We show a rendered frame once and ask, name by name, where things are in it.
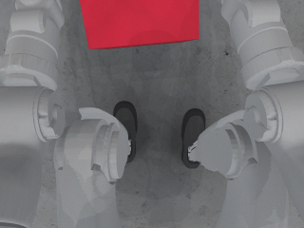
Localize robot right forearm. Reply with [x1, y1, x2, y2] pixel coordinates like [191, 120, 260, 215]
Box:
[220, 0, 304, 90]

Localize robot left foot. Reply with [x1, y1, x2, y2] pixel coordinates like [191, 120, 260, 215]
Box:
[113, 101, 138, 163]

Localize left robot shin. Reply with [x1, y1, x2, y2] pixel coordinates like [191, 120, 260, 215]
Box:
[53, 107, 131, 171]

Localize robot right upper arm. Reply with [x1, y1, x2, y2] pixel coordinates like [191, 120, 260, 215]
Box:
[242, 80, 304, 222]

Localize robot left forearm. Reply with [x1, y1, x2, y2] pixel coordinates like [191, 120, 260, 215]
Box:
[0, 0, 65, 91]

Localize robot left upper arm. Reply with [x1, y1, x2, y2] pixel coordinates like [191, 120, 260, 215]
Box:
[0, 85, 66, 228]

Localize carton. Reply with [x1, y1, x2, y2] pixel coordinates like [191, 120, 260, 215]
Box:
[80, 0, 200, 49]

